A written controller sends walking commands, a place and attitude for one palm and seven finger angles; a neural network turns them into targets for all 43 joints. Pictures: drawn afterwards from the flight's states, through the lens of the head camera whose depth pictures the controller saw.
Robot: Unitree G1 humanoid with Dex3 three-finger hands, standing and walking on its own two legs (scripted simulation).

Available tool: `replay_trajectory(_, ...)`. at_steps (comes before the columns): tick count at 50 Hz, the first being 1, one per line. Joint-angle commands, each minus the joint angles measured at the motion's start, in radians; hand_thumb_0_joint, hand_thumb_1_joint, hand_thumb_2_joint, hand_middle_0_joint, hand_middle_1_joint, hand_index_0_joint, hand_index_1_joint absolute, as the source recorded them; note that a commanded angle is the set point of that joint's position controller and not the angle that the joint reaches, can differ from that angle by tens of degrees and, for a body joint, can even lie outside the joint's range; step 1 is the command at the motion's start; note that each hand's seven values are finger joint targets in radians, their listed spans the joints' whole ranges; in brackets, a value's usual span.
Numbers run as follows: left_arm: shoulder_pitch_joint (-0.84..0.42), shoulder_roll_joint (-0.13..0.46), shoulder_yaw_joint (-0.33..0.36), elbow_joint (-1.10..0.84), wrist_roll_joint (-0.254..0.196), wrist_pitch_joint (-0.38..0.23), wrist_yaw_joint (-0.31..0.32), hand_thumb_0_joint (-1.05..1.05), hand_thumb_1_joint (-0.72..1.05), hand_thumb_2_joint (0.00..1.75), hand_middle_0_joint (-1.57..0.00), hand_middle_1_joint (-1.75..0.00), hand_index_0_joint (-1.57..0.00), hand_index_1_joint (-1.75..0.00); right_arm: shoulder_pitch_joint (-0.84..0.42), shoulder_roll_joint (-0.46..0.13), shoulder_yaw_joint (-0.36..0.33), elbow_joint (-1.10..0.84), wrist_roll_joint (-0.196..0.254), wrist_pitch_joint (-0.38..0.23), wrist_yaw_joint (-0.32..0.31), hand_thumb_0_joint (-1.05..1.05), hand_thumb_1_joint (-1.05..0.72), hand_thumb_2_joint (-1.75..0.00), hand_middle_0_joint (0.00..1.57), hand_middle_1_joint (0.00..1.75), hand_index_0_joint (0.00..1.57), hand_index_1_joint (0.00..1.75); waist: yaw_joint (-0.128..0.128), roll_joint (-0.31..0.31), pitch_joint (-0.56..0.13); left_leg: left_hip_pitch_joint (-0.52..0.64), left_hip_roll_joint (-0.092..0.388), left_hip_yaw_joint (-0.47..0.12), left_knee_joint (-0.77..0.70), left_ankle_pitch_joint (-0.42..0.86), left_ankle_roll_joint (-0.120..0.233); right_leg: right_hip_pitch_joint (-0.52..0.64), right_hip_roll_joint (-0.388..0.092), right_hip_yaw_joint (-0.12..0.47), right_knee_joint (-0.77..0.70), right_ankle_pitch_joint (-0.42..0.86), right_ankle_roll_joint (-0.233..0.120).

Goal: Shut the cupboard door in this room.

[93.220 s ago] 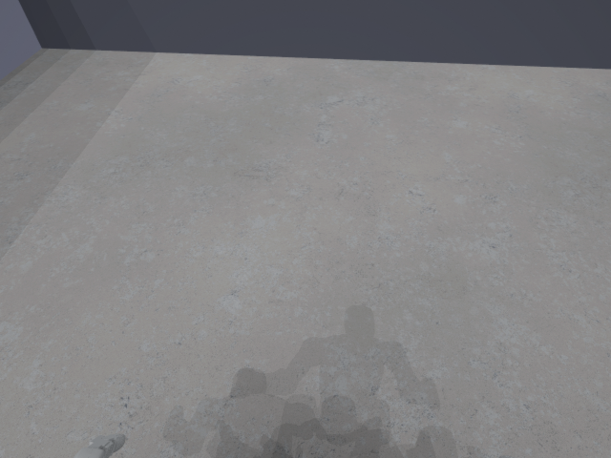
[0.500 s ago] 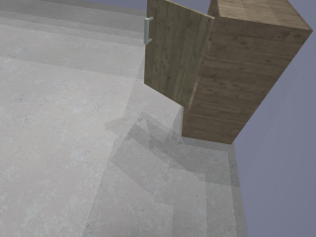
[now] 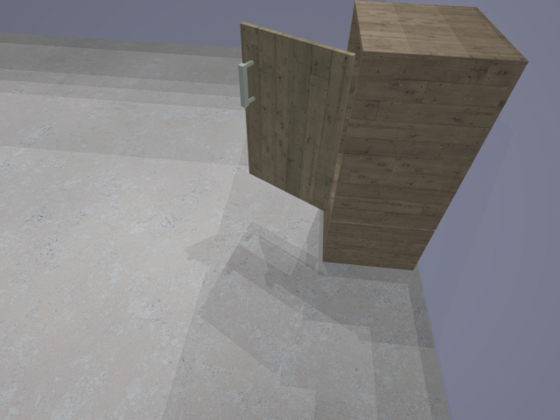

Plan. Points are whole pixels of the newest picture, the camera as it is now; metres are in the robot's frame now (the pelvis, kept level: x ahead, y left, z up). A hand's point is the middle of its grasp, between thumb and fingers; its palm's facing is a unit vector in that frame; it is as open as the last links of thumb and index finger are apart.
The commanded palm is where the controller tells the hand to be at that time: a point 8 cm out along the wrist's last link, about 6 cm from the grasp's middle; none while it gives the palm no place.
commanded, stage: let the arm hang, fingers relaxed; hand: left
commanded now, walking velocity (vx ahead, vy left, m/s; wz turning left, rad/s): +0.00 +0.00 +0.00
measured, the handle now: (247, 84) +1.10 +0.16 -0.05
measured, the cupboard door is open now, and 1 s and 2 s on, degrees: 60 60 60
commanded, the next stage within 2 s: look to check the result in 0.16 s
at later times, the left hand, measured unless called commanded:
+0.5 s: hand out of the picture +0.03 +0.18 -0.18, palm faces +0.01 -0.97 -0.23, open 7.4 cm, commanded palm none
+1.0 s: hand out of the picture +0.02 +0.16 -0.18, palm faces +0.06 -0.98 -0.19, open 7.4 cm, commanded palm none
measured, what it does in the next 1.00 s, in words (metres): stands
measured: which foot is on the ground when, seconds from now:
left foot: down 0.00-1.00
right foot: down 0.00-1.00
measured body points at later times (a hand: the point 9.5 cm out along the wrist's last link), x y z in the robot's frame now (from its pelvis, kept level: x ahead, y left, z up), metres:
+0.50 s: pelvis +0.03 -0.01 +0.00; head +0.04 -0.01 +0.45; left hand +0.03 +0.23 -0.16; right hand +0.05 -0.25 -0.16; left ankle +0.04 +0.10 -0.74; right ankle -0.05 -0.10 -0.74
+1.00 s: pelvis +0.03 -0.01 -0.01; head +0.04 +0.00 +0.44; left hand +0.02 +0.22 -0.17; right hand +0.04 -0.25 -0.16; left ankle +0.04 +0.10 -0.74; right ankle -0.05 -0.10 -0.74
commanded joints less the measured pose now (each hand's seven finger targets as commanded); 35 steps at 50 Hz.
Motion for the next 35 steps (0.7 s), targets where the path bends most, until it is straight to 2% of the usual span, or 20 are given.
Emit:
replay_trajectory(1, 0.054, 0.145, 0.025, -0.022, 0.001, -0.006, 0.016, 0.00, 0.90, 0.90, -0.20, -0.30, -0.20, -0.30, 0.009, -0.121, -0.021, -0.032, 0.000, -0.013, -0.011, 0.00, -0.90, -0.90, 0.20, 0.30, 0.20, 0.30, 0.002, 0.015, 0.046, 0.082, 0.120, -0.125, -0.046, 0.071, -0.001, -0.125, -0.134, 0.100, -0.102, 0.129, -0.018)
replay_trajectory(3, 0.049, 0.140, 0.026, -0.022, 0.000, -0.007, 0.017, 0.00, 0.90, 0.90, -0.20, -0.30, -0.20, -0.30, 0.011, -0.117, -0.020, -0.028, 0.000, -0.013, -0.012, 0.00, -0.90, -0.90, 0.20, 0.30, 0.20, 0.30, 0.002, 0.018, 0.047, 0.082, 0.120, -0.121, -0.043, 0.086, -0.003, -0.115, -0.132, 0.101, -0.101, 0.151, -0.018)
replay_trajectory(7, 0.049, 0.131, 0.028, -0.021, -0.002, -0.010, 0.019, 0.00, 0.90, 0.90, -0.20, -0.30, -0.20, -0.30, 0.022, -0.111, -0.018, -0.024, 0.000, -0.017, -0.016, 0.00, -0.90, -0.90, 0.20, 0.30, 0.20, 0.30, 0.002, 0.021, 0.005, 0.101, 0.123, -0.115, -0.026, 0.146, -0.005, -0.072, -0.137, 0.095, -0.092, 0.237, -0.017)
replay_trajectory(9, 0.056, 0.132, 0.031, -0.022, -0.002, -0.012, 0.021, 0.00, 0.90, 0.90, -0.20, -0.30, -0.20, -0.30, 0.026, -0.115, -0.020, -0.026, 0.003, -0.018, -0.019, 0.00, -0.90, -0.90, 0.20, 0.30, 0.20, 0.30, 0.002, 0.004, -0.011, 0.114, 0.124, -0.113, -0.012, 0.182, -0.003, -0.059, -0.136, 0.091, -0.087, 0.291, -0.017)
replay_trajectory(16, 0.079, 0.107, 0.030, -0.010, -0.003, -0.008, 0.027, 0.00, 0.90, 0.90, -0.20, -0.30, -0.20, -0.30, 0.043, -0.091, -0.017, -0.015, 0.002, -0.014, -0.025, 0.00, -0.90, -0.90, 0.20, 0.30, 0.20, 0.30, 0.002, 0.002, 0.010, 0.117, 0.121, -0.096, 0.001, 0.200, -0.006, -0.046, -0.139, 0.085, -0.083, 0.366, -0.011)
replay_trajectory(19, 0.095, 0.104, 0.029, -0.007, -0.003, -0.009, 0.028, 0.00, 0.90, 0.90, -0.20, -0.30, -0.20, -0.30, 0.048, -0.089, -0.018, -0.015, 0.005, -0.011, -0.026, 0.00, -0.90, -0.90, 0.20, 0.30, 0.20, 0.30, 0.001, -0.022, 0.011, 0.125, 0.120, -0.090, 0.007, 0.192, -0.005, -0.047, -0.136, 0.083, -0.084, 0.383, -0.006)
replay_trajectory(26, 0.122, 0.089, 0.025, 0.001, -0.004, -0.007, 0.032, 0.00, 0.90, 0.90, -0.20, -0.30, -0.20, -0.30, 0.057, -0.073, -0.018, -0.010, 0.005, -0.006, -0.028, 0.00, -0.90, -0.90, 0.20, 0.30, 0.20, 0.30, -0.003, -0.036, 0.023, 0.132, 0.119, -0.083, 0.009, 0.180, -0.005, -0.051, -0.135, 0.084, -0.082, 0.397, -0.001)
replay_trajectory(34, 0.148, 0.079, 0.023, 0.008, -0.003, -0.006, 0.033, 0.00, 0.90, 0.90, -0.20, -0.30, -0.20, -0.30, 0.054, -0.067, -0.018, -0.010, 0.007, -0.003, -0.029, 0.00, -0.90, -0.90, 0.20, 0.30, 0.20, 0.30, 0.002, -0.025, 0.055, 0.133, 0.118, -0.082, 0.007, 0.153, -0.003, -0.069, -0.133, 0.086, -0.096, 0.364, 0.005)
replay_trajectory(35, 0.150, 0.076, 0.021, 0.009, -0.003, -0.005, 0.033, 0.00, 0.90, 0.90, -0.20, -0.30, -0.20, -0.30, 0.053, -0.064, -0.017, -0.008, 0.006, -0.002, -0.029, 0.00, -0.90, -0.90, 0.20, 0.30, 0.20, 0.30, 0.000, -0.008, 0.060, 0.131, 0.117, -0.083, 0.005, 0.143, -0.004, -0.075, -0.134, 0.091, -0.098, 0.347, 0.005)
